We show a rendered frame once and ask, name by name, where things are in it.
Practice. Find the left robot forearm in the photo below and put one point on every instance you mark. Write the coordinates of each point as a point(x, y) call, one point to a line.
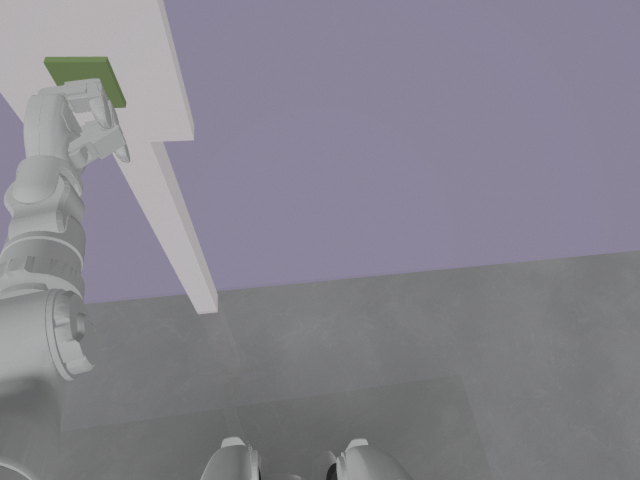
point(45, 245)

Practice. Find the left robot shin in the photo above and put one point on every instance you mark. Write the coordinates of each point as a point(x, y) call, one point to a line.
point(232, 441)

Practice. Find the left robot hand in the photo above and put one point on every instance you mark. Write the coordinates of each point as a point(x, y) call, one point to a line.
point(51, 129)

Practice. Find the left robot upper arm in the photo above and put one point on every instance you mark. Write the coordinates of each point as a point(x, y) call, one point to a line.
point(46, 342)

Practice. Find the button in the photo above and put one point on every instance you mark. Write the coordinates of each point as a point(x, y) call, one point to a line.
point(64, 69)

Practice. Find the robot right thigh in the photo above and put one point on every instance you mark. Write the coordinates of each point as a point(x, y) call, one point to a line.
point(369, 462)

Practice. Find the panel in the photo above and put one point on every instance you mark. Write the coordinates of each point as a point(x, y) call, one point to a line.
point(135, 36)

